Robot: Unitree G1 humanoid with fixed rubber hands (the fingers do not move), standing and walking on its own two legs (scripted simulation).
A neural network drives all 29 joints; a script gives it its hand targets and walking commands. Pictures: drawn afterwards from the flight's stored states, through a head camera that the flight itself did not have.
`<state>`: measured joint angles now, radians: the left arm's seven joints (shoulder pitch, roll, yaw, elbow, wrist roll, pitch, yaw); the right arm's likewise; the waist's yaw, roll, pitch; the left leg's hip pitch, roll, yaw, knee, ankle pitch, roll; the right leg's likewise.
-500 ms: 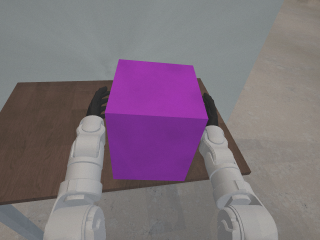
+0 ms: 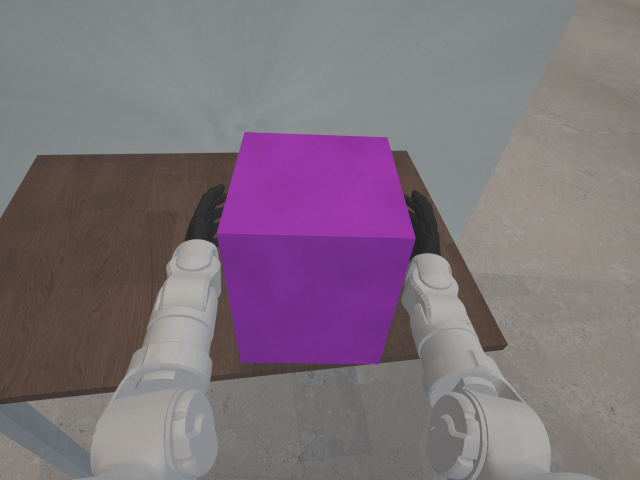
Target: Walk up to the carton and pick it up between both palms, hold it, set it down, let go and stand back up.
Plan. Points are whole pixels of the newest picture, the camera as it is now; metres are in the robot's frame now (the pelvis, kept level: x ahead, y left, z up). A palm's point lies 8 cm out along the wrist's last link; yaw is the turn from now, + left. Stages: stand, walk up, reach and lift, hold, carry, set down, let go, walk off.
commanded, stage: set down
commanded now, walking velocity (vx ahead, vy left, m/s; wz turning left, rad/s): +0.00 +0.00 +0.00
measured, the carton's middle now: (313, 250) +0.42 +0.02 +0.06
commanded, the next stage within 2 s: none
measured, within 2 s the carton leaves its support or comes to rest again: rests again in 1.20 s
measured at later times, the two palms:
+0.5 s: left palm (207, 246) +0.41 +0.17 +0.06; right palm (412, 257) +0.41 -0.12 +0.07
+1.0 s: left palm (204, 257) +0.40 +0.17 +0.05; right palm (412, 268) +0.40 -0.12 +0.06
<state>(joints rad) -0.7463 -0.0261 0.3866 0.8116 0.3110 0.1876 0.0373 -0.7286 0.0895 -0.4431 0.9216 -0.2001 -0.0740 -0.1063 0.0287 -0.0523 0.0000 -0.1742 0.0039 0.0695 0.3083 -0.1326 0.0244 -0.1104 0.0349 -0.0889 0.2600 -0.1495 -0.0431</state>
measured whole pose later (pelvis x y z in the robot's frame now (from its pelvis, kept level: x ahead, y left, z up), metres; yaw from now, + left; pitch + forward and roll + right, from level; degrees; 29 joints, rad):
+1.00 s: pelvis +0.00 +0.00 +0.00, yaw -1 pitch +6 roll +0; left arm -0.75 -0.02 0.45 0.97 0.33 -0.03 0.02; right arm -0.69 0.15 -0.58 0.92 -0.36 -0.21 -0.09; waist 0.05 -0.04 -0.05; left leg -0.30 0.00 0.08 0.31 -0.12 0.03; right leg -0.24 0.03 -0.08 0.28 -0.14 -0.04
